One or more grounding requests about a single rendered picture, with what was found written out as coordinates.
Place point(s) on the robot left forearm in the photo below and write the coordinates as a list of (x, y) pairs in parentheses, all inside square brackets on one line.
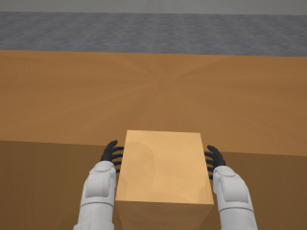
[(97, 201)]

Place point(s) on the carton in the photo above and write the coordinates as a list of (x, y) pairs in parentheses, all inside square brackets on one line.
[(163, 181)]

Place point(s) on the left robot hand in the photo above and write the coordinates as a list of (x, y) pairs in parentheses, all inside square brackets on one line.
[(108, 156)]

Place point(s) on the robot right forearm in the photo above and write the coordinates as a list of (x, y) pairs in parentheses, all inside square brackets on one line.
[(234, 202)]

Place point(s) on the right robot hand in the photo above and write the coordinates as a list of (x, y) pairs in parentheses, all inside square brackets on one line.
[(216, 162)]

